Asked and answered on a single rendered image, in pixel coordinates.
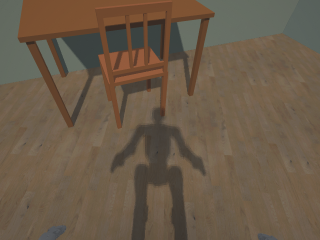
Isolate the robot left hand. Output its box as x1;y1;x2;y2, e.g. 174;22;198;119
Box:
38;225;67;240

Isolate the chair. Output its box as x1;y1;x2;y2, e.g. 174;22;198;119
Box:
95;0;173;129

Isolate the table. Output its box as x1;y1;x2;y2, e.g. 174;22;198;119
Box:
17;0;215;128

